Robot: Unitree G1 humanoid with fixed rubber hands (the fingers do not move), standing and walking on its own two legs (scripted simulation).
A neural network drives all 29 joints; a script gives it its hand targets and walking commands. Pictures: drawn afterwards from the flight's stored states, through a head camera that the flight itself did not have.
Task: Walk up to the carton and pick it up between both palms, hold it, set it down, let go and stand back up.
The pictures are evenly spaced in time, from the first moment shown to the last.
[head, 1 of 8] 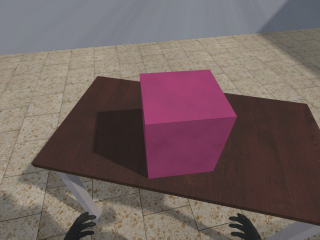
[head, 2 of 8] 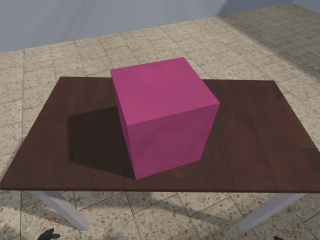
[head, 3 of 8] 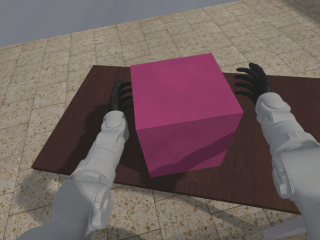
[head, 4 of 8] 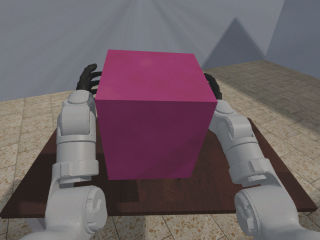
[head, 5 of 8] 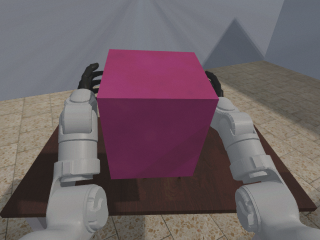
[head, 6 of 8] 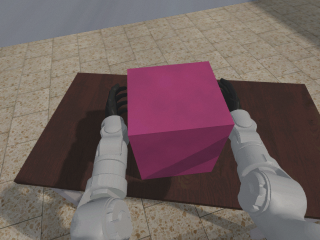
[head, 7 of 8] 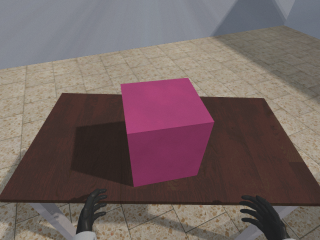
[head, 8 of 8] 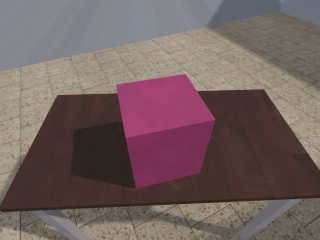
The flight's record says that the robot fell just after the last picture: no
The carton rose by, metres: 0.21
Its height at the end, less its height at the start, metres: +0.00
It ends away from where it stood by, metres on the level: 0.02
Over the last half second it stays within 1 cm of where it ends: yes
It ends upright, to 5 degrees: yes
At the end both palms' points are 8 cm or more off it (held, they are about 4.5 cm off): yes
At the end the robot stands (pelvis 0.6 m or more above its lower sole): yes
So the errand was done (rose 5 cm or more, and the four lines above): yes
